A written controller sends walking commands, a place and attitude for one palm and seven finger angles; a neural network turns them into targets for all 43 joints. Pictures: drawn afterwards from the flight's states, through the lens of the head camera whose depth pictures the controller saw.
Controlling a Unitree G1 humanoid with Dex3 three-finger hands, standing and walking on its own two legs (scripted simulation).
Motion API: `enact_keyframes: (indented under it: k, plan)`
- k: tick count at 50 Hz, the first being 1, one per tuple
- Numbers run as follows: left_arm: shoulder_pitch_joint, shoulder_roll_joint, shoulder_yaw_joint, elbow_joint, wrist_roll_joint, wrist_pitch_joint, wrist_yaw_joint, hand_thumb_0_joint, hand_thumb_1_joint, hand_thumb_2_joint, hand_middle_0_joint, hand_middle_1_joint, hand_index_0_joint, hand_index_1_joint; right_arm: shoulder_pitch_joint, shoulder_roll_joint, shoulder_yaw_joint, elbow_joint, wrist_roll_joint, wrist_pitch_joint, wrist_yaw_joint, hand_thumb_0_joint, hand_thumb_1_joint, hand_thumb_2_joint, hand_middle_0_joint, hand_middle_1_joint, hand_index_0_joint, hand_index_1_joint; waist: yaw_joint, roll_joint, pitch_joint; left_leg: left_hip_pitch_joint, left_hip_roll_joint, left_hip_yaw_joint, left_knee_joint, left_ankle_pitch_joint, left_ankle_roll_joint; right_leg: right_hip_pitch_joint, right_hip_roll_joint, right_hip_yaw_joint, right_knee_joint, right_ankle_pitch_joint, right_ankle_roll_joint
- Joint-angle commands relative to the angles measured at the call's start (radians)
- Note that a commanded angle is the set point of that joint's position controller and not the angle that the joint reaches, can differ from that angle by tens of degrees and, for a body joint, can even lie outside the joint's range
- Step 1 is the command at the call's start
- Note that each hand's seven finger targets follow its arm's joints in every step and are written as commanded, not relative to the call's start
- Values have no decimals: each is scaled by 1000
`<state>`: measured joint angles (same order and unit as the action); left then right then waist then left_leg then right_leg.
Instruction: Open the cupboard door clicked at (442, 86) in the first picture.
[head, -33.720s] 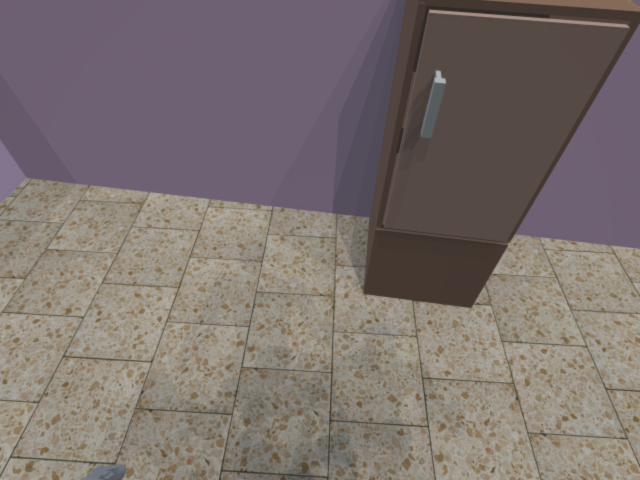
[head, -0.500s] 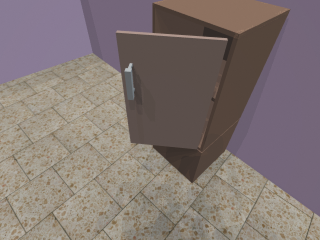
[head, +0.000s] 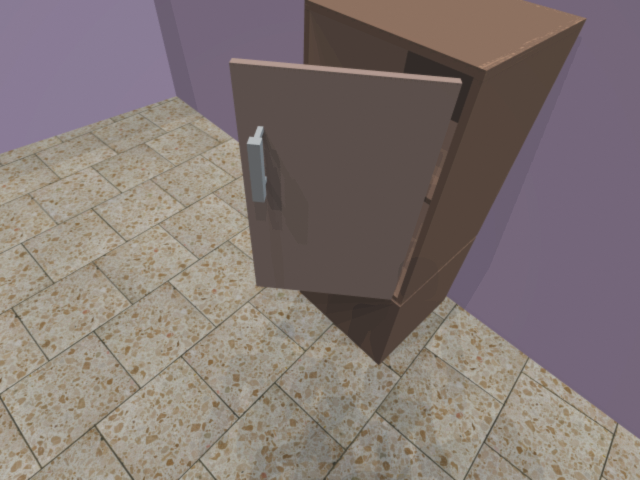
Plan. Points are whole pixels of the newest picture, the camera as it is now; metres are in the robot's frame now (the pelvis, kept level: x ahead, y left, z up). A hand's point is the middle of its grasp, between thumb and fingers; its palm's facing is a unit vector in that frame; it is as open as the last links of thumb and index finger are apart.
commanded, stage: look again from close up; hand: left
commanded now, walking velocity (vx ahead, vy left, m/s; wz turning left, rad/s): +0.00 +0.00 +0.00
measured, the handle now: (259, 164) +0.62 +0.15 +0.05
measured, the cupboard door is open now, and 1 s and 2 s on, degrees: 41 41 41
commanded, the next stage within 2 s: shuffle to correct the standing spot in 0.02 s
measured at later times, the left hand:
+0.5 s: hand out of the picture +0.01 +0.16 -0.19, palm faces +0.02 -0.99 -0.16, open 7.4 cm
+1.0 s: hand out of the picture +0.07 +0.19 -0.18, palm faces -0.01 -0.97 -0.25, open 7.3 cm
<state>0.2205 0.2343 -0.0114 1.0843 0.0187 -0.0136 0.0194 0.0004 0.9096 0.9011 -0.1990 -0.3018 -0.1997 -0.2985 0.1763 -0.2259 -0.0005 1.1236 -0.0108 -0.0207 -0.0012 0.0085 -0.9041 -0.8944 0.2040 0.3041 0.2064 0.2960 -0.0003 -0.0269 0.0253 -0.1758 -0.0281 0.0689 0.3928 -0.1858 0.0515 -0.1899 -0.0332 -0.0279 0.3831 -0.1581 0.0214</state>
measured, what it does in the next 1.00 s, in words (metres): stands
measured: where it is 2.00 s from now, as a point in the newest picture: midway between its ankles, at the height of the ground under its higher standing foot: outside the picture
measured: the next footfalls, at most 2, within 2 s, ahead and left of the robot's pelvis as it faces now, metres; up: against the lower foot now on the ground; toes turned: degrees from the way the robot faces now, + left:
none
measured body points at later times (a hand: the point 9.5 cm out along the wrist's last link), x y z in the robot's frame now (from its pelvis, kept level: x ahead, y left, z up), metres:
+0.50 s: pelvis +0.06 -0.01 -0.01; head +0.05 +0.00 +0.44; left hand +0.01 +0.21 -0.17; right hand +0.03 -0.24 -0.16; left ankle +0.02 +0.08 -0.74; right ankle +0.03 -0.13 -0.74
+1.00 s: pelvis +0.03 +0.00 -0.01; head +0.04 +0.00 +0.44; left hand +0.07 +0.24 -0.16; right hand +0.07 -0.23 -0.16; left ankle +0.02 +0.08 -0.74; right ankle +0.03 -0.13 -0.74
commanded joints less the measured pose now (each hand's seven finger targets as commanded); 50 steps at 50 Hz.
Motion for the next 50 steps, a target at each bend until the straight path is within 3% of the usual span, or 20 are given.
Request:
enact_keyframes:
  k: [1,6,8,13,16,22,24,26,29,31,36,39,40,41,42,43,44,45,48,50]
  plan:
    - [29,153,28,-44,2,-14,14,0,900,900,-200,-300,-200,-300,-6,-177,-38,-46,2,-13,-10,0,-900,-900,200,300,200,300,2,33,1,-31,148,-149,-122,1,-21,19,-95,94,-64,12,-37]
    - [24,156,28,-46,2,-14,13,0,900,900,-200,-300,-200,-300,-10,-180,-38,-46,2,-13,-9,0,-900,-900,200,300,200,300,1,24,-8,-20,148,-152,-127,8,-21,28,-94,95,-69,18,-36]
    - [62,81,11,-22,-1,-6,14,0,900,900,-200,-300,-200,-300,25,-109,-20,-26,-2,-5,-8,0,-900,-900,200,300,200,300,-2,21,-25,-10,148,-146,-133,-70,-31,35,-88,80,-67,-35,-23]
    - [111,59,17,-17,10,10,3,0,900,900,-200,-300,-200,-300,57,-122,-31,-24,-7,9,-7,0,-900,-900,200,300,200,300,2,57,96,-95,177,-193,-192,-387,-4,-51,-44,44,12,-203,-31]
    - [145,42,20,-19,12,6,-4,0,900,900,-200,-300,-200,-300,79,-126,-38,-29,-5,5,-11,0,-900,-900,200,300,200,300,6,78,117,-92,207,-220,-200,-401,22,-71,-29,16,64,-171,-35]
    - [230,13,31,0,5,-12,-1,0,900,900,-200,-300,-200,-300,129,-72,-37,-22,1,-16,-24,0,-900,-900,200,300,200,300,11,11,71,-58,167,-127,-11,-84,22,-14,-58,78,57,-22,-66]
    - [265,22,34,17,2,-17,12,0,900,900,-200,-300,-200,-300,133,-28,-25,-19,4,-18,-32,0,-900,-900,200,300,200,300,14,-53,51,-81,114,-44,105,98,-11,61,-104,133,45,280,-82]
    - [277,21,31,26,-6,-23,27,0,900,900,-200,-300,-200,-300,157,0,-17,-7,8,-14,-42,0,-900,-900,200,300,200,300,-3,-46,-4,-39,112,-31,106,180,-39,108,-138,133,79,624,-88]
    - [245,21,27,8,-11,-20,41,0,900,900,-200,-300,-200,-300,170,-7,-27,5,16,-5,-57,0,-900,-900,200,300,200,300,-10,15,-22,56,133,-47,72,430,-42,86,-115,93,96,725,-52]
    - [241,15,33,-5,-10,-11,48,0,900,900,-200,-300,-200,-300,179,-4,-35,-3,15,3,-61,0,-900,-900,200,300,200,300,-9,31,-30,77,139,-42,84,483,-40,71,-115,92,107,695,-48]
    - [206,4,44,-41,-4,0,49,0,900,900,-200,-300,-200,-300,169,-2,-50,-28,8,14,-54,0,-900,-900,200,300,200,300,-6,8,-65,76,149,-58,84,388,-34,49,-114,102,99,502,-61]
    - [173,-6,39,-46,-2,4,45,0,900,900,-200,-300,-200,-300,153,1,-45,-31,7,10,-49,0,-900,-900,200,300,200,300,-4,38,-49,70,155,-74,47,380,-23,38,-96,95,78,372,-54]
    - [213,46,44,-20,3,-8,72,0,900,900,-200,-300,-200,-300,55,-50,-43,-129,20,0,-37,0,-900,-900,200,300,200,300,17,11,-4,4,165,-44,233,414,-47,-13,-128,111,66,586,-38]
    - [164,62,41,-73,-2,-15,61,0,900,900,-200,-300,-200,-300,111,-10,-37,-146,9,7,-27,0,-900,-900,200,300,200,300,-19,7,-36,-51,110,-63,142,-23,-42,7,-144,149,70,301,-81]
    - [111,46,30,-90,-1,-10,50,0,900,900,-200,-300,-200,-300,115,-2,-33,-153,5,11,-23,0,-900,-900,200,300,200,300,-23,51,-9,-50,107,-73,80,-108,-36,-68,-118,143,63,7,-91]
    - [98,37,26,-107,-1,-6,41,0,900,900,-200,-300,-200,-300,129,-15,-30,-164,-1,7,-19,0,-900,-900,200,300,200,300,-23,113,30,-75,131,-113,34,-89,-18,-106,-71,121,71,-128,-85]
    - [92,30,27,-112,4,-2,36,0,900,900,-200,-300,-200,-300,137,-27,-27,-169,-10,-2,-16,0,-900,-900,200,300,200,300,-13,193,49,-115,160,-147,-5,-33,2,-95,-37,70,109,-136,-74]
    - [105,31,24,-109,3,2,32,0,900,900,-200,-300,-200,-300,121,-39,-25,-180,-9,-5,-17,0,-900,-900,200,300,200,300,3,198,37,-123,173,-177,-40,-32,14,-66,-14,48,128,-143,-65]
    - [95,32,15,-104,3,4,20,0,900,900,-200,-300,-200,-300,97,-72,-26,-203,-5,-7,-18,0,-900,-900,200,300,200,300,9,64,57,-138,165,-180,-80,-157,18,-60,-17,58,103,-135,-59]
    - [75,48,17,-107,3,1,16,0,900,900,-200,-300,-200,-300,99,-82,-26,-198,-7,-11,-17,0,-900,-900,200,300,200,300,9,44,62,-129,157,-171,-91,-139,17,-58,-25,67,94,-112,-60]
